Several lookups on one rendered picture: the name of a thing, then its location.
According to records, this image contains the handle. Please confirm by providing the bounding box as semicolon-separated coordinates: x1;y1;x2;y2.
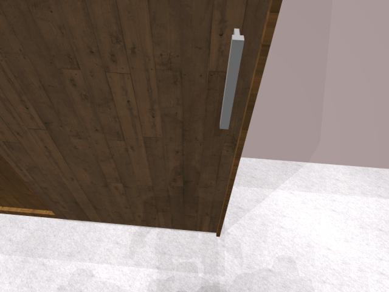
220;29;244;130

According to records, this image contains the wardrobe door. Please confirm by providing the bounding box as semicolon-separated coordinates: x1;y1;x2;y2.
0;0;270;233
0;154;51;211

